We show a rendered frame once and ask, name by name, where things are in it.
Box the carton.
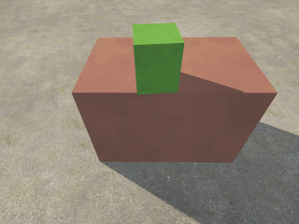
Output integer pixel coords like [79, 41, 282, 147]
[133, 22, 185, 95]

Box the pedestal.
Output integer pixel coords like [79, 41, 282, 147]
[71, 36, 278, 163]

